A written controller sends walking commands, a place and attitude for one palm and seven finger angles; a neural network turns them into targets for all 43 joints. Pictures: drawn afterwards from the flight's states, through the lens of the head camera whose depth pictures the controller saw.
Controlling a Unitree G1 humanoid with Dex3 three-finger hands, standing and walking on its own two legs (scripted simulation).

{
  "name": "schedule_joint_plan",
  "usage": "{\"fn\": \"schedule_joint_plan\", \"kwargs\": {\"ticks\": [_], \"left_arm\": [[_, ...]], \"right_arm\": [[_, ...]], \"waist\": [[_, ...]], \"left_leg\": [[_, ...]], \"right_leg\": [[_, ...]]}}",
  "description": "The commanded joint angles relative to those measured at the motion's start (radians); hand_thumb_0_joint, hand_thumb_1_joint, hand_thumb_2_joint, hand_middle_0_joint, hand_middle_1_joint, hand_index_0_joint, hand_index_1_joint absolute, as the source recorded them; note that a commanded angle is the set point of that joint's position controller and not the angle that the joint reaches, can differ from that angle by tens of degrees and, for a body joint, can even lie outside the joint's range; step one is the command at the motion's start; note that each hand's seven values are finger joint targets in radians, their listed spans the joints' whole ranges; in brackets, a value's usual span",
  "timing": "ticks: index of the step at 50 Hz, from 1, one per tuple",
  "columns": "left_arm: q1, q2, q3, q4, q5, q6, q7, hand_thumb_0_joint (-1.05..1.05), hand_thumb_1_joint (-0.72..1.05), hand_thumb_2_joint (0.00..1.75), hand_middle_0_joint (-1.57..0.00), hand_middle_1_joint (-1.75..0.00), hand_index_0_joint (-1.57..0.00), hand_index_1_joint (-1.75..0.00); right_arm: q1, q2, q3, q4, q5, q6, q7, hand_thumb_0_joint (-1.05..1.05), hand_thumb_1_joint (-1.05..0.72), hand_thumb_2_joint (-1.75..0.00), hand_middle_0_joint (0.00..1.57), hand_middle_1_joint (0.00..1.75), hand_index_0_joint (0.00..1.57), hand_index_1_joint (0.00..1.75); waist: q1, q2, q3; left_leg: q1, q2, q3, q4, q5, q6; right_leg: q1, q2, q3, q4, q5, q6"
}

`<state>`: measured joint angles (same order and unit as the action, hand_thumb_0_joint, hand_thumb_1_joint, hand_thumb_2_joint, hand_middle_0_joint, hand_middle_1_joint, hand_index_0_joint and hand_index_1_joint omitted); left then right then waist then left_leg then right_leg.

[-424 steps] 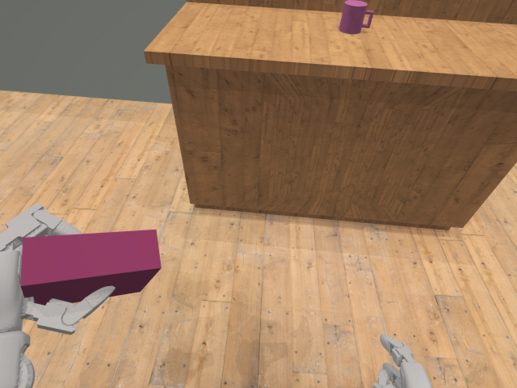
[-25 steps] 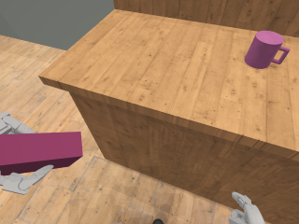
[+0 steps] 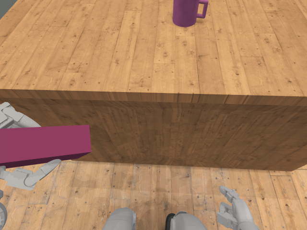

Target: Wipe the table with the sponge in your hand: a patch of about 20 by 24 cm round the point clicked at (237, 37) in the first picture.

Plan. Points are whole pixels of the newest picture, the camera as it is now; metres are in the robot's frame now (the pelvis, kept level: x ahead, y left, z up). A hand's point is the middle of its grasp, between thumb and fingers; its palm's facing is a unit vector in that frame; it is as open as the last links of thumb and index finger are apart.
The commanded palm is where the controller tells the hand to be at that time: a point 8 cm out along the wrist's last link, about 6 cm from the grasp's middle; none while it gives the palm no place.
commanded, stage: turn to face it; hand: left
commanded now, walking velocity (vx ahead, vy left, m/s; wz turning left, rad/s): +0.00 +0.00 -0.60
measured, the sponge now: (58, 145) +0.25 +0.19 +0.15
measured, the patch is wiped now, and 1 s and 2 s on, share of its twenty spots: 0.00 0.00 0.00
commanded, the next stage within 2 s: come to a stop and stand still in 0.62 s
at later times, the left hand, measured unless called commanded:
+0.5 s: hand (90, 143) +0.25 +0.12 +0.17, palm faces +0.15 -0.87 -0.46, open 9.3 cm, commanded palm +0.19 +0.19 +0.19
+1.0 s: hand (87, 157) +0.22 +0.12 +0.18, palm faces +0.07 -0.89 -0.46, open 9.3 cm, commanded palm +0.19 +0.17 +0.19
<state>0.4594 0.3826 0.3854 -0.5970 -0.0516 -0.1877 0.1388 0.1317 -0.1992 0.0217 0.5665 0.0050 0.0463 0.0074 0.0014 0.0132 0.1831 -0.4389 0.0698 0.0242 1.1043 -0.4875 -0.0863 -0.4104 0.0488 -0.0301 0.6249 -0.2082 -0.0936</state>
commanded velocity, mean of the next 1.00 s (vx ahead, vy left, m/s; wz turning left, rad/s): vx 0.02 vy -0.01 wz -0.27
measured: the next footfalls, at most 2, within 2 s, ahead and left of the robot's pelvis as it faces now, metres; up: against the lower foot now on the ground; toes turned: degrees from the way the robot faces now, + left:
left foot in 0.22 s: +0.03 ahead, +0.14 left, +0.00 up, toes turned -3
right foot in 0.42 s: -0.01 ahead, -0.13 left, +0.00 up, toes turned -24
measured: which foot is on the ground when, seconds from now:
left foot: up 0.00-0.20, down 0.22-0.44, up 0.46-0.86, down 0.88-1.00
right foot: down 0.00-0.24, up 0.26-0.40, down 0.42-1.00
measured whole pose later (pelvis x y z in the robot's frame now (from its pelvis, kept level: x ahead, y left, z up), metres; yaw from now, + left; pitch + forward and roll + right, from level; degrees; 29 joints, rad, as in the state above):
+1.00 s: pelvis -0.06 -0.03 +0.01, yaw -22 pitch -1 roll +1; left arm 0.50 0.40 0.37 -0.50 -0.01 -0.19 0.14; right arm 0.23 -0.22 -0.02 0.57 0.01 -0.03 -0.06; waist 0.01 -0.02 0.02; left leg -0.21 0.06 0.05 0.54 -0.31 -0.04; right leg -0.36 0.05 -0.04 0.63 -0.32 0.00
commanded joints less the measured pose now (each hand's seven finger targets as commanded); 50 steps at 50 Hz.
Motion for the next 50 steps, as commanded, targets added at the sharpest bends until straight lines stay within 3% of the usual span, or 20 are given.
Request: {"fn": "schedule_joint_plan", "kwargs": {"ticks": [1, 5, 8, 10, 11, 12, 13, 16, 20, 21, 22, 23, 26, 31, 38, 41, 44, 45, 47, 50], "left_arm": [[0.113, 0.219, 0.217, -0.202, -0.022, -0.074, 0.037, 0.0, 0.1, 1.3, -1.2, -1.6, -1.2, -1.6], [0.103, 0.195, 0.184, -0.168, -0.01, -0.062, 0.033, 0.0, 0.1, 1.3, -1.2, -1.6, -1.2, -1.6], [0.055, 0.183, 0.144, -0.162, -0.005, -0.053, 0.026, 0.0, 0.1, 1.3, -1.2, -1.6, -1.2, -1.6], [0.008, 0.184, 0.137, -0.179, 0.0, -0.06, 0.017, 0.0, 0.1, 1.3, -1.2, -1.6, -1.2, -1.6], [-0.034, 0.18, 0.128, -0.217, 0.0, -0.065, 0.011, 0.0, 0.1, 1.3, -1.2, -1.6, -1.2, -1.6], [0.009, 0.208, 0.164, -0.187, 0.012, -0.06, 0.018, 0.0, 0.1, 1.3, -1.2, -1.6, -1.2, -1.6], [0.038, 0.185, 0.147, -0.148, 0.022, -0.045, 0.015, 0.0, 0.1, 1.3, -1.2, -1.6, -1.2, -1.6], [-0.079, 0.151, 0.074, -0.235, 0.02, -0.042, 0.011, 0.0, 0.1, 1.3, -1.2, -1.6, -1.2, -1.6], [-0.139, 0.153, 0.065, -0.192, 0.029, -0.047, 0.019, 0.0, 0.1, 1.3, -1.2, -1.6, -1.2, -1.6], [-0.134, 0.187, 0.086, -0.156, 0.04, -0.044, 0.026, 0.0, 0.1, 1.3, -1.2, -1.6, -1.2, -1.6], [-0.136, 0.211, 0.12, -0.147, 0.031, -0.05, 0.033, 0.0, 0.1, 1.3, -1.2, -1.6, -1.2, -1.6], [-0.085, 0.229, 0.149, -0.137, 0.008, -0.043, 0.032, 0.0, 0.1, 1.3, -1.2, -1.6, -1.2, -1.6], [0.046, 0.23, 0.189, -0.208, -0.01, -0.068, 0.035, 0.0, 0.1, 1.3, -1.2, -1.6, -1.2, -1.6], [0.119, 0.202, 0.184, -0.154, -0.01, -0.081, 0.039, 0.0, 0.1, 1.3, -1.2, -1.6, -1.2, -1.6], [0.07, 0.179, 0.129, -0.134, 0.008, -0.054, 0.036, 0.0, 0.1, 1.3, -1.2, -1.6, -1.2, -1.6], [0.031, 0.184, 0.105, -0.168, 0.016, -0.05, 0.037, 0.0, 0.1, 1.3, -1.2, -1.6, -1.2, -1.6], [0.001, 0.175, 0.098, -0.183, 0.029, -0.07, 0.035, 0.0, 0.1, 1.3, -1.2, -1.6, -1.2, -1.6], [0.023, 0.181, 0.111, -0.141, 0.024, -0.067, 0.029, 0.0, 0.1, 1.3, -1.2, -1.6, -1.2, -1.6], [-0.034, 0.164, 0.093, -0.121, 0.029, -0.058, 0.018, 0.0, 0.1, 1.3, -1.2, -1.6, -1.2, -1.6], [-0.08, 0.131, 0.049, -0.087, 0.034, -0.054, 0.016, 0.0, 0.1, 1.3, -1.2, -1.6, -1.2, -1.6]], "right_arm": [[-0.055, -0.091, -0.049, -0.168, 0.002, -0.022, -0.012, 0.0, -0.9, -0.9, 0.2, 0.3, 0.2, 0.3], [-0.044, -0.105, -0.052, -0.179, 0.008, -0.013, -0.009, 0.0, -0.9, -0.9, 0.2, 0.3, 0.2, 0.3], [-0.018, -0.122, -0.057, -0.18, 0.015, -0.01, -0.014, 0.0, -0.9, -0.9, 0.2, 0.3, 0.2, 0.3], [-0.016, -0.151, -0.074, -0.197, 0.011, -0.018, -0.026, 0.0, -0.9, -0.9, 0.2, 0.3, 0.2, 0.3], [-0.036, -0.168, -0.082, -0.218, 0.02, -0.024, -0.033, 0.0, -0.9, -0.9, 0.2, 0.3, 0.2, 0.3], [-0.038, -0.144, -0.074, -0.208, 0.025, -0.035, -0.038, 0.0, -0.9, -0.9, 0.2, 0.3, 0.2, 0.3], [-0.04, -0.127, -0.076, -0.213, 0.018, -0.041, -0.039, 0.0, -0.9, -0.9, 0.2, 0.3, 0.2, 0.3], [-0.005, -0.137, -0.072, -0.204, 0.027, -0.081, -0.03, 0.0, -0.9, -0.9, 0.2, 0.3, 0.2, 0.3], [0.021, -0.154, -0.075, -0.185, 0.021, -0.128, -0.018, 0.0, -0.9, -0.9, 0.2, 0.3, 0.2, 0.3], [0.032, -0.142, -0.076, -0.179, 0.023, -0.128, -0.017, 0.0, -0.9, -0.9, 0.2, 0.3, 0.2, 0.3], [-0.01, -0.109, -0.062, -0.201, 0.018, -0.129, -0.018, 0.0, -0.9, -0.9, 0.2, 0.3, 0.2, 0.3], [-0.024, -0.13, -0.082, -0.198, 0.025, -0.119, -0.021, 0.0, -0.9, -0.9, 0.2, 0.3, 0.2, 0.3], [-0.037, -0.08, -0.041, -0.155, 0.002, -0.073, -0.014, 0.0, -0.9, -0.9, 0.2, 0.3, 0.2, 0.3], [-0.052, -0.087, -0.048, -0.137, -0.002, -0.062, -0.026, 0.0, -0.9, -0.9, 0.2, 0.3, 0.2, 0.3], [-0.019, -0.109, -0.056, -0.147, 0.006, -0.07, -0.041, 0.0, -0.9, -0.9, 0.2, 0.3, 0.2, 0.3], [0.007, -0.121, -0.066, -0.14, 0.008, -0.074, -0.052, 0.0, -0.9, -0.9, 0.2, 0.3, 0.2, 0.3], [-0.017, -0.159, -0.076, -0.167, 0.011, -0.093, -0.066, 0.0, -0.9, -0.9, 0.2, 0.3, 0.2, 0.3], [-0.022, -0.142, -0.071, -0.16, 0.022, -0.1, -0.068, 0.0, -0.9, -0.9, 0.2, 0.3, 0.2, 0.3], [-0.028, -0.123, -0.068, -0.151, 0.01, -0.124, -0.074, 0.0, -0.9, -0.9, 0.2, 0.3, 0.2, 0.3], [0.0, -0.14, -0.067, -0.126, 0.014, -0.154, -0.068, 0.0, -0.9, -0.9, 0.2, 0.3, 0.2, 0.3]], "waist": [[0.026, -0.124, -0.37], [0.033, -0.128, -0.343], [0.016, -0.091, -0.341], [0.013, 0.008, -0.286], [0.017, 0.148, -0.254], [0.034, 0.266, -0.295], [0.038, 0.27, -0.254], [0.027, 0.21, -0.176], [0.019, 0.178, -0.22], [0.007, 0.005, -0.221], [0.016, -0.238, -0.243], [0.027, -0.281, -0.286], [0.018, -0.014, -0.347], [0.01, -0.092, -0.37], [0.017, -0.134, -0.361], [-0.001, -0.07, -0.347], [0.018, 0.168, -0.27], [0.026, 0.199, -0.28], [0.009, 0.254, -0.156], [0.007, 0.176, -0.147]], "left_leg": [[0.02, -0.003, -0.008, -0.22, -0.008, 0.006], [0.122, -0.037, 0.014, -0.406, 0.011, 0.025], [0.287, -0.019, 0.033, -0.627, 0.106, 0.051], [0.335, 0.12, -0.08, -0.736, 0.051, 0.128], [0.371, 0.231, -0.165, -0.769, 0.161, 0.172], [0.295, 0.339, -0.2, -0.809, 0.237, 0.225], [0.156, 0.38, -0.18, -0.817, 0.257, 0.252], [0.205, 0.312, 0.038, -0.701, 0.54, 0.182], [0.185, 0.238, 0.088, -0.439, 0.573, 0.098], [0.119, 0.165, 0.124, -0.27, 0.418, 0.06], [-0.064, 0.028, 0.125, -0.086, -0.028, 0.013], [-0.045, 0.003, 0.001, 0.062, -0.123, 0.016], [-0.099, 0.021, -0.066, 0.104, 0.014, 0.01], [-0.03, -0.006, -0.015, -0.148, 0.026, 0.018], [0.124, -0.044, 0.024, -0.438, 0.057, 0.06], [0.302, -0.025, 0.032, -0.68, 0.164, 0.086], [0.294, 0.213, -0.191, -0.816, 0.228, 0.197], [0.162, 0.253, -0.181, -0.845, 0.133, 0.21], [-0.05, 0.262, -0.176, -0.887, -0.031, 0.229], [0.039, 0.175, -0.051, -0.686, 0.172, 0.167]], "right_leg": [[0.268, -0.282, 0.394, -0.283, 0.124, -0.083], [0.177, -0.256, 0.446, -0.314, 0.048, -0.072], [0.094, -0.201, 0.424, -0.287, -0.018, -0.004], [-0.04, -0.101, 0.361, -0.185, -0.134, 0.061], [-0.109, -0.016, 0.259, -0.032, -0.15, 0.093], [-0.094, 0.003, 0.134, 0.243, -0.243, 0.116], [-0.054, -0.014, 0.079, 0.433, -0.258, 0.131], [-0.053, -0.069, -0.005, 0.28, -0.249, 0.143], [0.227, -0.049, -0.075, -0.1, -0.02, 0.126], [0.27, -0.148, 0.075, -0.183, 0.223, 0.07], [0.335, -0.335, 0.38, -0.237, 0.51, -0.028], [0.262, -0.391, 0.533, -0.326, 0.41, -0.03], [0.344, -0.346, 0.411, -0.273, 0.269, -0.08], [0.356, -0.303, 0.318, -0.286, 0.354, -0.066], [0.269, -0.283, 0.331, -0.347, 0.117, -0.052], [0.179, -0.235, 0.284, -0.339, -0.044, 0.005], [0.068, -0.045, 0.129, -0.122, -0.102, 0.106], [0.144, -0.028, 0.076, -0.006, -0.167, 0.118], [0.176, -0.03, 0.018, 0.146, -0.171, 0.117], [0.195, -0.04, -0.015, -0.096, -0.114, 0.11]]}}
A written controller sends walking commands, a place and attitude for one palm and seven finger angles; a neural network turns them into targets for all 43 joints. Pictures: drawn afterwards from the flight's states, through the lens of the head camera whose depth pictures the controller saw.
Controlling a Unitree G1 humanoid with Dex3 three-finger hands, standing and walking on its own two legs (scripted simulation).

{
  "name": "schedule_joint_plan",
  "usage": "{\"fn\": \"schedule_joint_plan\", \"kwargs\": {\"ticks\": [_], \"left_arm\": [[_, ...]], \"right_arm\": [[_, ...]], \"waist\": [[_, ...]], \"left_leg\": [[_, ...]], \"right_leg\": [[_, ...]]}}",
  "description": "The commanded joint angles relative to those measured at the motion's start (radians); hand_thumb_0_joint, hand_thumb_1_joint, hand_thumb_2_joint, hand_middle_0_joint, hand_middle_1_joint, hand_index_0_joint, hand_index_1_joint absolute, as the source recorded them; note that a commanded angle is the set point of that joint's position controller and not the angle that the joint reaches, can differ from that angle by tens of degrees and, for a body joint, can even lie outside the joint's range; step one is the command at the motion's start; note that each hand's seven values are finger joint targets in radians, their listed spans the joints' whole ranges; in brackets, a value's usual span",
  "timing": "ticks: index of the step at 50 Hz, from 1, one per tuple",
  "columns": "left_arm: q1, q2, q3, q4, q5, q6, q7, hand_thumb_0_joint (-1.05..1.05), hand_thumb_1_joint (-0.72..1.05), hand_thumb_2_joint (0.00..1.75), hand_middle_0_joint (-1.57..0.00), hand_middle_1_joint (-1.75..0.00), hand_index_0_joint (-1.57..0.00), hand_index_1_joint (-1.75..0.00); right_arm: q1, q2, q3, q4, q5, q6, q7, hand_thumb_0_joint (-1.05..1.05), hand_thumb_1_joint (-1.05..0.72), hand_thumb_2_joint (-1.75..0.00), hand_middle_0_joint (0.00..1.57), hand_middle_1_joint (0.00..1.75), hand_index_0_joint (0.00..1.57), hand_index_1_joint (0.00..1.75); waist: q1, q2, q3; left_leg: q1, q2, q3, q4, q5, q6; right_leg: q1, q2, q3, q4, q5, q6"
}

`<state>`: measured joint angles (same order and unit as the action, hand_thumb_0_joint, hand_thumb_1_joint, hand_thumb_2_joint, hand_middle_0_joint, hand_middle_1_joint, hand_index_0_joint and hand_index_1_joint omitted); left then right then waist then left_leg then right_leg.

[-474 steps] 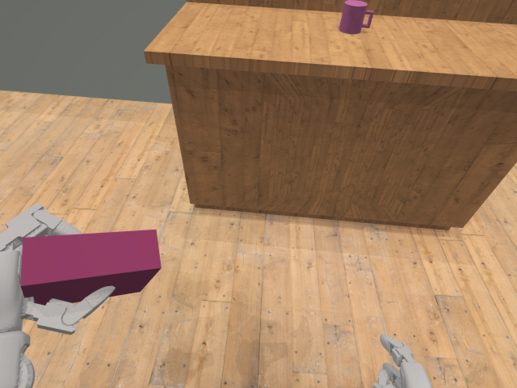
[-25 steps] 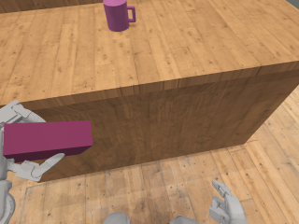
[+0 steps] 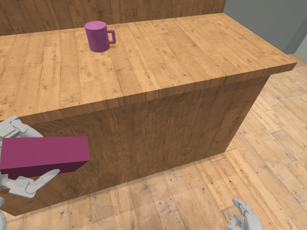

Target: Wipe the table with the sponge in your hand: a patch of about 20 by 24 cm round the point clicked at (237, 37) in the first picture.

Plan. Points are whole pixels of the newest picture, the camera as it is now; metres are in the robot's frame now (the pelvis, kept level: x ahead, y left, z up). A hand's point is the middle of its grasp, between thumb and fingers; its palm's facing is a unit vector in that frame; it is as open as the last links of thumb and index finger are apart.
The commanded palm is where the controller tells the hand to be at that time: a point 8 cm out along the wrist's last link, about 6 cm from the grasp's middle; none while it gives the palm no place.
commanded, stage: come to a stop and stand still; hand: left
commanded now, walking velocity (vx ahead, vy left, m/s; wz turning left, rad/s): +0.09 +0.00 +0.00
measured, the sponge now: (58, 157) +0.22 +0.21 +0.15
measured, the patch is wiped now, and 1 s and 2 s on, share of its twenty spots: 0.00 0.00 0.00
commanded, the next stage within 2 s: look again from close up in 0.88 s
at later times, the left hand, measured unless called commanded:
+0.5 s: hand (17, 154) +0.21 +0.27 +0.16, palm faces +0.36 -0.85 -0.37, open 9.3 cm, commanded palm +0.15 +0.31 +0.18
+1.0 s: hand (10, 143) +0.24 +0.30 +0.16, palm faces +0.38 -0.86 -0.33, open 9.3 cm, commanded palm +0.18 +0.33 +0.18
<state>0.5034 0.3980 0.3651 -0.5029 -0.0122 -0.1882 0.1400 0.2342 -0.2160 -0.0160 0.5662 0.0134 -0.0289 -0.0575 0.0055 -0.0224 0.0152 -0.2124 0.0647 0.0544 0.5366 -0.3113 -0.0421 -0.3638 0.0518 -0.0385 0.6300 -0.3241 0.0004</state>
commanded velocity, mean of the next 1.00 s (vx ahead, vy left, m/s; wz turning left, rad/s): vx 0.00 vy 0.00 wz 0.00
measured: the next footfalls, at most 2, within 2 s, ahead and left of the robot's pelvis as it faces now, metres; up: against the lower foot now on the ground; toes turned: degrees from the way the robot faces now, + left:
left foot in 0.32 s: +0.02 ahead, +0.11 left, +0.00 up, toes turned +3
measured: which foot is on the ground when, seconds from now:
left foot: down 0.00-0.08, up 0.10-0.30, down 0.32-1.00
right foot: down 0.00-1.00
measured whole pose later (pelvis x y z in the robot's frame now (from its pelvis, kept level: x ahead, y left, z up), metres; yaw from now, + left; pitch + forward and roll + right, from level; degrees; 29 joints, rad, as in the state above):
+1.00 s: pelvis +0.01 +0.06 +0.01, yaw -1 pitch -2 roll -1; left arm 0.37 0.34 0.34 -0.42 -0.03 -0.20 0.09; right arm 0.19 -0.18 0.05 0.52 -0.02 -0.12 -0.01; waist 0.04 -0.04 0.06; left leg -0.13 -0.05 0.08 0.46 -0.30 0.08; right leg -0.22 0.00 -0.03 0.42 -0.17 0.00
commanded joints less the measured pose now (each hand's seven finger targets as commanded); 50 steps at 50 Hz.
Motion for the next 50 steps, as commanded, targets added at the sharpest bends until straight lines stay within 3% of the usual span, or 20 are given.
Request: {"fn": "schedule_joint_plan", "kwargs": {"ticks": [1, 3, 4, 5, 6, 7, 9, 11, 12, 13, 14, 15, 16, 17, 19, 21, 23, 26, 35, 50], "left_arm": [[-0.174, 0.138, 0.081, -0.207, 0.0, -0.057, 0.019, 0.0, 0.1, 1.3, -1.2, -1.6, -1.2, -1.6], [-0.209, 0.132, 0.068, -0.179, -0.003, -0.053, 0.019, 0.0, 0.1, 1.3, -1.2, -1.6, -1.2, -1.6], [-0.191, 0.15, 0.076, -0.19, -0.007, -0.046, 0.022, 0.0, 0.1, 1.3, -1.2, -1.6, -1.2, -1.6], [-0.182, 0.162, 0.087, -0.198, -0.009, -0.049, 0.026, 0.0, 0.1, 1.3, -1.2, -1.6, -1.2, -1.6], [-0.178, 0.175, 0.103, -0.212, -0.01, -0.051, 0.031, 0.0, 0.1, 1.3, -1.2, -1.6, -1.2, -1.6], [-0.155, 0.156, 0.089, -0.226, -0.015, -0.055, 0.032, 0.0, 0.1, 1.3, -1.2, -1.6, -1.2, -1.6], [-0.072, 0.164, 0.12, -0.222, -0.009, -0.064, 0.038, 0.0, 0.1, 1.3, -1.2, -1.6, -1.2, -1.6], [-0.038, 0.159, 0.136, -0.218, -0.009, -0.066, 0.041, 0.0, 0.1, 1.3, -1.2, -1.6, -1.2, -1.6], [-1.134, 0.898, 0.678, -0.43, 0.073, -0.129, 0.036, 0.0, 0.1, 1.3, -1.2, -1.6, -1.2, -1.6], [-0.612, 0.36, 0.343, 0.194, 0.009, -0.118, -0.014, 0.0, 0.1, 1.3, -1.2, -1.6, -1.2, -1.6], [-0.336, 0.235, 0.239, 0.207, -0.017, -0.118, -0.031, 0.0, 0.1, 1.3, -1.2, -1.6, -1.2, -1.6], [-0.303, 0.207, 0.18, 0.105, -0.037, -0.144, -0.045, 0.0, 0.1, 1.3, -1.2, -1.6, -1.2, -1.6], [-0.219, 0.08, 0.089, 0.108, -0.059, -0.146, -0.054, 0.0, 0.1, 1.3, -1.2, -1.6, -1.2, -1.6], [-0.195, 0.09, 0.055, -0.005, -0.055, -0.155, -0.056, 0.0, 0.1, 1.3, -1.2, -1.6, -1.2, -1.6], [-0.147, 0.082, 0.011, -0.068, -0.052, -0.146, -0.05, 0.0, 0.1, 1.3, -1.2, -1.6, -1.2, -1.6], [-0.229, 0.139, 0.053, -0.14, -0.037, -0.149, -0.034, 0.0, 0.1, 1.3, -1.2, -1.6, -1.2, -1.6], [-0.224, 0.174, 0.108, -0.118, -0.03, -0.148, -0.024, 0.0, 0.1, 1.3, -1.2, -1.6, -1.2, -1.6], [-0.308, 0.251, 0.187, -0.182, -0.036, -0.152, -0.016, 0.0, 0.1, 1.3, -1.2, -1.6, -1.2, -1.6], [-0.279, 0.085, 0.047, -0.114, -0.035, -0.127, -0.031, 0.0, 0.1, 1.3, -1.2, -1.6, -1.2, -1.6], [-0.218, 0.113, 0.09, -0.186, -0.034, -0.086, -0.025, 0.0, 0.1, 1.3, -1.2, -1.6, -1.2, -1.6]], "right_arm": [[-0.094, -0.122, -0.03, -0.119, 0.002, -0.087, -0.001, 0.0, -0.9, -0.9, 0.2, 0.3, 0.2, 0.3], [-0.084, -0.102, -0.028, -0.112, -0.001, -0.091, 0.005, 0.0, -0.9, -0.9, 0.2, 0.3, 0.2, 0.3], [-0.094, -0.101, -0.034, -0.113, 0.0, -0.086, 0.007, 0.0, -0.9, -0.9, 0.2, 0.3, 0.2, 0.3], [-0.118, -0.091, -0.024, -0.113, -0.005, -0.081, 0.009, 0.0, -0.9, -0.9, 0.2, 0.3, 0.2, 0.3], [-0.132, -0.087, -0.015, -0.106, -0.009, -0.079, 0.015, 0.0, -0.9, -0.9, 0.2, 0.3, 0.2, 0.3], [-0.126, -0.067, 0.0, -0.102, -0.009, -0.074, 0.017, 0.0, -0.9, -0.9, 0.2, 0.3, 0.2, 0.3], [-0.123, -0.056, 0.011, -0.101, -0.016, -0.066, 0.015, 0.0, -0.9, -0.9, 0.2, 0.3, 0.2, 0.3], [-0.118, -0.059, 0.01, -0.105, -0.024, -0.06, 0.011, 0.0, -0.9, -0.9, 0.2, 0.3, 0.2, 0.3], [0.049, -0.051, -0.031, -0.023, -0.055, -0.15, 0.0, 0.0, -0.9, -0.9, 0.2, 0.3, 0.2, 0.3], [-0.055, -0.032, -0.029, -0.018, -0.045, -0.153, -0.005, 0.0, -0.9, -0.9, 0.2, 0.3, 0.2, 0.3], [-0.026, -0.074, -0.04, -0.095, -0.019, -0.168, 0.004, 0.0, -0.9, -0.9, 0.2, 0.3, 0.2, 0.3], [-0.01, -0.098, -0.04, -0.094, -0.019, -0.164, 0.017, 0.0, -0.9, -0.9, 0.2, 0.3, 0.2, 0.3], [-0.025, -0.087, -0.037, -0.11, 0.004, -0.172, 0.039, 0.0, -0.9, -0.9, 0.2, 0.3, 0.2, 0.3], [-0.028, -0.111, -0.037, -0.13, 0.008, -0.177, 0.054, 0.0, -0.9, -0.9, 0.2, 0.3, 0.2, 0.3], [-0.082, -0.107, -0.016, -0.142, 0.006, -0.183, 0.06, 0.0, -0.9, -0.9, 0.2, 0.3, 0.2, 0.3], [-0.106, -0.105, -0.012, -0.154, 0.014, -0.191, 0.059, 0.0, -0.9, -0.9, 0.2, 0.3, 0.2, 0.3], [-0.084, -0.11, -0.02, -0.155, 0.007, -0.197, 0.052, 0.0, -0.9, -0.9, 0.2, 0.3, 0.2, 0.3], [-0.09, -0.114, -0.017, -0.166, -0.002, -0.201, 0.04, 0.0, -0.9, -0.9, 0.2, 0.3, 0.2, 0.3], [-0.074, -0.107, -0.01, -0.148, -0.013, -0.199, 0.047, 0.0, -0.9, -0.9, 0.2, 0.3, 0.2, 0.3], [-0.105, -0.102, -0.003, -0.193, -0.022, -0.13, 0.034, 0.0, -0.9, -0.9, 0.2, 0.3, 0.2, 0.3]], "waist": [[-0.008, 0.141, 0.009], [-0.016, -0.076, -0.05], [-0.002, -0.132, -0.07], [0.009, -0.103, -0.052], [0.006, -0.047, -0.044], [0.0, -0.056, -0.055], [0.006, -0.059, -0.117], [0.0, -0.049, -0.142], [-0.01, -0.23, -0.034], [0.028, -0.08, -0.252], [0.063, 0.066, -0.182], [0.048, 0.084, -0.211], [0.038, 0.103, -0.217], [0.044, 0.072, -0.201], [0.045, 0.165, -0.057], [0.046, 0.165, 0.002], [0.046, 0.054, -0.05], [0.039, 0.097, -0.054], [0.025, 0.103, -0.095], [0.023, 0.107, -0.143]], "left_leg": [[-0.181, 0.139, -0.058, -0.059, 0.0, 0.097], [-0.192, -0.01, 0.032, 0.127, -0.174, 0.038], [-0.167, -0.045, 0.026, 0.266, -0.193, 0.032], [-0.196, -0.039, -0.029, 0.37, -0.204, 0.035], [-0.219, -0.024, -0.062, 0.407, -0.2, 0.032], [-0.203, -0.01, -0.077, 0.381, -0.174, 0.031], [-0.14, -0.019, -0.046, 0.239, -0.149, 0.032], [-0.076, -0.032, -0.017, 0.053, -0.081, 0.034], [-0.155, -0.092, 0.12, 0.073, 0.016, 0.017], [-0.093, -0.09, -0.005, -0.012, 0.073, 0.057], [-0.039, -0.072, 0.024, -0.049, 0.051, 0.053], [-0.041, -0.077, 0.013, -0.096, 0.01, 0.063], [0.004, -0.05, -0.011, -0.135, 0.041, 0.07], [0.014, -0.027, -0.04, -0.151, 0.073, 0.078], [-0.103, 0.05, -0.139, -0.268, -0.058, 0.106], [-0.215, 0.089, -0.159, -0.325, -0.089, 0.11], [-0.196, 0.076, -0.149, -0.278, 0.002, 0.104], [-0.175, 0.047, -0.143, -0.265, -0.013, 0.083], [-0.036, 0.019, -0.103, -0.198, 0.262, 0.024], [0.002, 0.002, -0.071, -0.183, 0.402, -0.015]], "right_leg": [[0.174, -0.065, 0.031, -0.179, 0.065, 0.004], [0.154, -0.235, 0.318, -0.305, -0.026, -0.075], [0.128, -0.326, 0.47, -0.421, -0.154, -0.112], [0.127, -0.367, 0.521, -0.471, -0.179, -0.139], [0.132, -0.384, 0.518, -0.46, -0.115, -0.172], [0.154, -0.379, 0.429, -0.428, -0.002, -0.185], [0.214, -0.326, 0.292, -0.362, 0.202, -0.17], [0.236, -0.281, 0.226, -0.328, 0.245, -0.139], [0.182, -0.086, 0.175, -0.36, 0.412, 0.032], [0.291, -0.196, 0.179, -0.235, 0.381, -0.065], [0.284, -0.189, 0.263, -0.3, 0.321, -0.026], [0.316, -0.199, 0.245, -0.304, 0.22, -0.02], [0.318, -0.186, 0.224, -0.286, 0.166, -0.022], [0.299, -0.165, 0.214, -0.268, 0.122, -0.004], [0.222, -0.114, 0.131, -0.183, -0.006, -0.021], [0.273, -0.08, 0.065, -0.084, 0.066, -0.015], [0.307, -0.089, 0.051, -0.093, 0.124, -0.013], [0.292, -0.093, 0.077, -0.115, 0.12, -0.023], [0.294, -0.085, 0.074, -0.172, 0.305, -0.026], [0.341, -0.056, 0.04, -0.182, 0.406, -0.02]]}}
